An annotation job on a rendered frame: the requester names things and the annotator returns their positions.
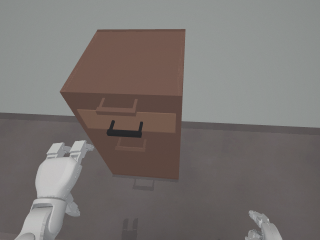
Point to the handle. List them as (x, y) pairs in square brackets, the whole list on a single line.
[(136, 150), (115, 111), (124, 133)]

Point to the robot left forearm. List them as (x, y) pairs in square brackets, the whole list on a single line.
[(44, 220)]

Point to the drawer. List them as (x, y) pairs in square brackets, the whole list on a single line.
[(152, 121)]

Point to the right robot hand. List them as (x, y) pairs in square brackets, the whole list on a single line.
[(268, 230)]

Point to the left robot hand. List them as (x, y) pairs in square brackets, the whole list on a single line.
[(57, 175)]

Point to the cabinet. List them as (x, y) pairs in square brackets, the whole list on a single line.
[(141, 69)]

